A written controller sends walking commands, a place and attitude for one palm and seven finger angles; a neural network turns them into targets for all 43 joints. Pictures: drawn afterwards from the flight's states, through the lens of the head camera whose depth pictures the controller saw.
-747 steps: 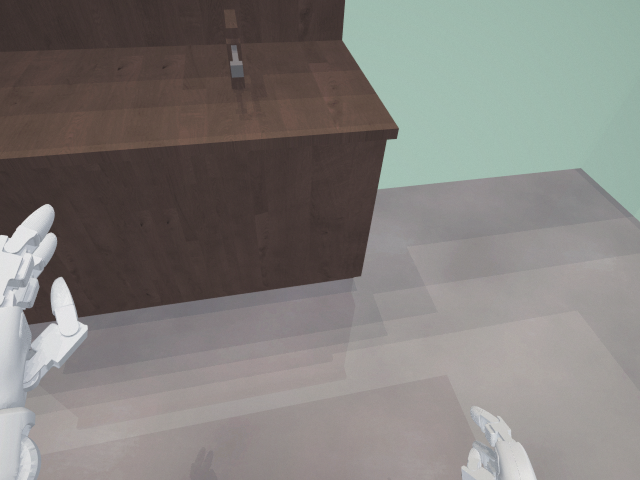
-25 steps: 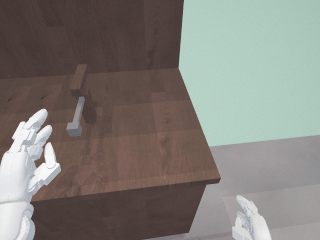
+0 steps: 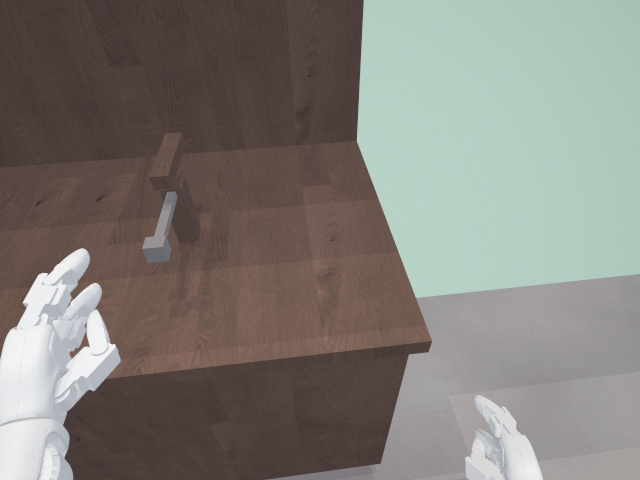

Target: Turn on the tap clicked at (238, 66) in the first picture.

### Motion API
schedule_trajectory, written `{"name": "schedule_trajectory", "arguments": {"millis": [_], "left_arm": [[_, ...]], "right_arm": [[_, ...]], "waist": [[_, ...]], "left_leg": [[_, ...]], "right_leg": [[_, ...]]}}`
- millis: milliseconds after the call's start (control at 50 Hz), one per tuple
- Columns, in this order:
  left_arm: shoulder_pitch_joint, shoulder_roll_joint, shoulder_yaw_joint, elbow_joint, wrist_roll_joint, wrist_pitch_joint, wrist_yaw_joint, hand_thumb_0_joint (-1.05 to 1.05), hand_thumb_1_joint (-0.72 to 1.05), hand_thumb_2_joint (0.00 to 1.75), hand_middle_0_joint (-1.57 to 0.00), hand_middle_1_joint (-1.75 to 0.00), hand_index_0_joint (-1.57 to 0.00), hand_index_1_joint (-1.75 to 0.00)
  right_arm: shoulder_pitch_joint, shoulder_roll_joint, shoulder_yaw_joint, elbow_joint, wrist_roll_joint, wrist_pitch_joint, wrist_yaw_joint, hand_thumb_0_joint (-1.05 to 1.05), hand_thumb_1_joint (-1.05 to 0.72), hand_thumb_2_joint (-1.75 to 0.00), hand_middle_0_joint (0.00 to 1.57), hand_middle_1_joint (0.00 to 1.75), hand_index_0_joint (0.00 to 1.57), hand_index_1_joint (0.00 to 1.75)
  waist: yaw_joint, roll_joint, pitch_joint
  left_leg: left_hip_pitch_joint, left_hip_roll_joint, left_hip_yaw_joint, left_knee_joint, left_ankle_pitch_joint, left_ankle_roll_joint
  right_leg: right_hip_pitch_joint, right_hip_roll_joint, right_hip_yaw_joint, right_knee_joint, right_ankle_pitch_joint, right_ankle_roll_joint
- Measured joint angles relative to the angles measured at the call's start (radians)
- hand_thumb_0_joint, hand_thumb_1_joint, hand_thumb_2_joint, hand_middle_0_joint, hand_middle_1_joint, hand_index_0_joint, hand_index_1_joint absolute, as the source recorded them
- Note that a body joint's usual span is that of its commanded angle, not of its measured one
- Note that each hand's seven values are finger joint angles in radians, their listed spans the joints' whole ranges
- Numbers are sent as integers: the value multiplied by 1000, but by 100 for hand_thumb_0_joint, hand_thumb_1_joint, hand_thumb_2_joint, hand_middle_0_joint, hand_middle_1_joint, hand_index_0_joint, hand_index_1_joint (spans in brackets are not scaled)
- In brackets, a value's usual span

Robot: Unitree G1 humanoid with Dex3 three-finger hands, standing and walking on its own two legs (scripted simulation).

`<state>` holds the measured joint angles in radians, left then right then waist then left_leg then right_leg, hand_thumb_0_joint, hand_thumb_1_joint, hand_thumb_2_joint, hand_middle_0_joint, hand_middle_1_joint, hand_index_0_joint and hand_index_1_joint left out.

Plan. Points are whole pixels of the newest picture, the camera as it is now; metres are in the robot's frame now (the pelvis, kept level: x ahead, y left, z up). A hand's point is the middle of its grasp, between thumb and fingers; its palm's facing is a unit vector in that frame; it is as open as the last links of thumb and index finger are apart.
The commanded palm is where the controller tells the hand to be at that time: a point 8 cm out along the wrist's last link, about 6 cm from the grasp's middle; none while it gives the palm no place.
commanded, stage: turn the palm inward beside the body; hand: left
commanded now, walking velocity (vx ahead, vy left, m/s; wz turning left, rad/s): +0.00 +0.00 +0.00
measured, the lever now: (157, 249) +0.37 +0.29 +0.10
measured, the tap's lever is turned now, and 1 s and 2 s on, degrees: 0 0 0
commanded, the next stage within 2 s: reach beside the lever's end, fingers flat in 0.56 s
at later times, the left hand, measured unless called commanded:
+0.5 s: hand (148, 355) +0.19 +0.20 +0.15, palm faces +0.43 -0.89 -0.16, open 7.4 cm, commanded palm +0.13 +0.24 +0.16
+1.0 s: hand (139, 333) +0.21 +0.22 +0.14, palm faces +0.42 -0.90 -0.13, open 7.4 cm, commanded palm +0.17 +0.27 +0.15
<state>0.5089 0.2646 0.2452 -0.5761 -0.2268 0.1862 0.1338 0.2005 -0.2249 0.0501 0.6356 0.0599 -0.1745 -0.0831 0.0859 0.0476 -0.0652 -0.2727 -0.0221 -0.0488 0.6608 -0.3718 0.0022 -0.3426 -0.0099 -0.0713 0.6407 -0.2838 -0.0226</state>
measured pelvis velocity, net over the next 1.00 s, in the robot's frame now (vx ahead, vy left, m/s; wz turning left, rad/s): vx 0.02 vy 0.00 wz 0.01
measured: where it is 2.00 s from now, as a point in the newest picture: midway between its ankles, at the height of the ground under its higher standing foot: outside the picture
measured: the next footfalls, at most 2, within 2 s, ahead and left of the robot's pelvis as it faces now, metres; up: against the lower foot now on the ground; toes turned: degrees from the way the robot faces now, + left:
none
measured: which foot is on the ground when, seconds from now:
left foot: down 0.00-1.00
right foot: down 0.00-1.00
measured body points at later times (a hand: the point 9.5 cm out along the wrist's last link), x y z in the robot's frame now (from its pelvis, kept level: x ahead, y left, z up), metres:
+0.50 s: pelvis +0.01 -0.03 +0.00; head -0.01 -0.06 +0.45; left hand +0.16 +0.24 +0.16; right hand +0.22 -0.25 -0.08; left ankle -0.01 +0.12 -0.72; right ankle +0.04 -0.11 -0.72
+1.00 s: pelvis +0.02 +0.00 +0.00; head +0.01 -0.02 +0.45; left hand +0.19 +0.27 +0.15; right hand +0.22 -0.22 -0.07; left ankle -0.01 +0.12 -0.72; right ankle +0.04 -0.10 -0.72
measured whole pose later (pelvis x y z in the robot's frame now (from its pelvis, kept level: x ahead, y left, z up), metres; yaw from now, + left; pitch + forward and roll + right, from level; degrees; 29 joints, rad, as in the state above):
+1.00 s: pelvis +0.02 +0.00 +0.00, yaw +1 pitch +1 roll +0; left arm 0.46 0.23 0.22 -0.50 -0.23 0.16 0.13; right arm 0.20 -0.23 0.04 0.64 0.05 -0.21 -0.09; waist 0.08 0.05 -0.06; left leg -0.27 -0.02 -0.06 0.64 -0.39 0.00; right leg -0.34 -0.01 -0.09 0.63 -0.30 -0.03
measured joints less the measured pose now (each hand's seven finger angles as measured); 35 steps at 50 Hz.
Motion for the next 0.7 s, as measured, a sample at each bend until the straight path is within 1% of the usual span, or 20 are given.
{"name": "schedule_trajectory", "arguments": {"millis": [100, 260, 460, 520, 640, 700], "left_arm": [[10, -10, -17, 1, -15, 25, 4, 2, 90, 90, -20, -30, -20, -30], [9, -11, -22, -8, -24, 27, 25, 2, 90, 90, -21, -30, -20, -30], [17, -17, -21, -5, -40, 31, 12, 2, 90, 90, -21, -30, -20, -30], [25, -17, -20, -9, -34, 21, 14, 2, 90, 90, -21, -30, -20, -30], [37, -20, -10, -9, -34, -18, 1, 2, 90, 90, -21, -30, -20, -30], [30, -24, -9, 1, -33, -24, -9, 2, 90, 90, -20, -30, -20, -30]], "right_arm": [[5, -9, -4, 6, 7, -16, -6, 1, -90, -90, 21, 30, 20, 30], [0, -22, -20, 14, 10, -38, 1, 1, -91, -90, 20, 30, 20, 30], [-13, -34, -36, 14, 11, -38, 6, 1, -91, -90, 20, 30, 20, 30], [-12, -33, -38, 11, 8, -40, 8, 1, -91, -90, 20, 30, 20, 30], [2, -27, -34, 5, 3, -49, 8, 1, -91, -90, 20, 30, 20, 30], [5, -25, -29, 5, 4, -52, 4, 1, -91, -90, 20, 30, 20, 30]], "waist": [[-1, 9, 1], [-2, 22, -3], [-1, 35, -8], [1, 30, -10], [6, 22, -15], [8, 22, -13]], "left_leg": [[1, 9, -13, -1, 5, -12], [-10, 27, -33, 13, -2, -28], [-23, 36, -41, 24, -19, -34], [-24, 33, -39, 22, -23, -34], [-18, 25, -34, 15, -29, -28], [-11, 22, -32, 12, -31, -23]], "right_leg": [[3, 8, -13, 0, 1, -13], [0, 25, -35, 7, -7, -31], [-11, 33, -43, 13, -23, -37], [-15, 30, -41, 16, -29, -37], [-12, 22, -35, 18, -40, -29], [-5, 19, -33, 14, -41, -24]]}}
